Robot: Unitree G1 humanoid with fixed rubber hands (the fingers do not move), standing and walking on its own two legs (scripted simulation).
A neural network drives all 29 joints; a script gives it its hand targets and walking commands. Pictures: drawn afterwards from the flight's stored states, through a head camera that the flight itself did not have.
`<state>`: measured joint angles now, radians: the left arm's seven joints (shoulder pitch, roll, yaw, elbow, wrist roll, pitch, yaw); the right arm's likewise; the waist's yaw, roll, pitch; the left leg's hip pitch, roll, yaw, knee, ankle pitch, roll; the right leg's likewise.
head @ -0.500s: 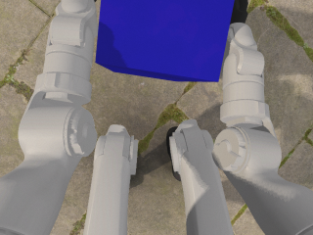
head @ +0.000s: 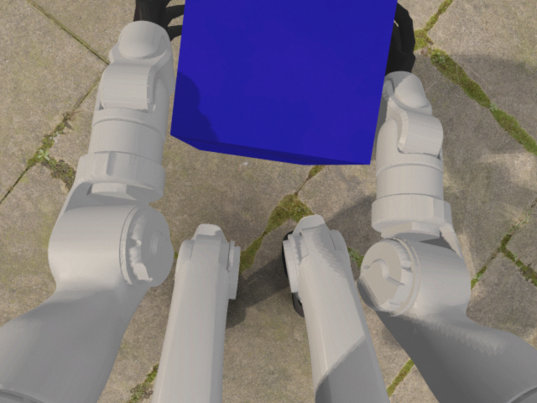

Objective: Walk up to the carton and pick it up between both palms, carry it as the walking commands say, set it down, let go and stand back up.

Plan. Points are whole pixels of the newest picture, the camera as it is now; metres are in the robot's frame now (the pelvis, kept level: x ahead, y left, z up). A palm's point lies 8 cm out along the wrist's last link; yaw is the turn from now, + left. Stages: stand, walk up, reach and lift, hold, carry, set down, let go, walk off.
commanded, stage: reach and lift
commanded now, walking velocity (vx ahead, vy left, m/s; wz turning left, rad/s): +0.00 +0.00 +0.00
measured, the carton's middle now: (270, 79) +0.51 -0.02 -0.16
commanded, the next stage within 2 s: none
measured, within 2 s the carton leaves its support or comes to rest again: neither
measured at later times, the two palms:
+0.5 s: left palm (131, 14) +0.53 +0.12 -0.02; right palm (424, 73) +0.48 -0.16 -0.03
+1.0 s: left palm out of the picture +0.50 +0.12 +0.06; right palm (478, 68) +0.46 -0.16 +0.05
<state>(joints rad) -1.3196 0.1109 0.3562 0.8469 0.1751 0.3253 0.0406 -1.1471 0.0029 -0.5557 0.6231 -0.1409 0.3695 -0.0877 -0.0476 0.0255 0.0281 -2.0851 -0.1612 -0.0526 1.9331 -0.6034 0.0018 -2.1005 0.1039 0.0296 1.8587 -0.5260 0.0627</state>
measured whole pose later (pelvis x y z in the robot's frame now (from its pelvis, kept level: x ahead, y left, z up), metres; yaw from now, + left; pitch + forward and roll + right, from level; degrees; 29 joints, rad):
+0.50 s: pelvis +0.00 +0.00 +0.05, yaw +1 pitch +41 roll -3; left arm -1.21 0.06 0.40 0.85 0.21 0.33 0.03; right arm -1.05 0.04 -0.57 0.62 -0.19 0.39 -0.06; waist -0.05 0.04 -0.05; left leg -1.91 -0.17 -0.07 1.75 -0.56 0.00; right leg -1.92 0.11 0.05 1.69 -0.49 0.07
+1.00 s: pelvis +0.01 +0.00 +0.11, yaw +1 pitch +38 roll -2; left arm -1.05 0.01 0.40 0.83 0.22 0.31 0.03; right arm -0.90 0.07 -0.54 0.62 -0.20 0.37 -0.05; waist -0.06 0.04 -0.11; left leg -1.67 -0.17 -0.09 1.56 -0.53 0.01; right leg -1.68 0.11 0.08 1.49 -0.47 0.06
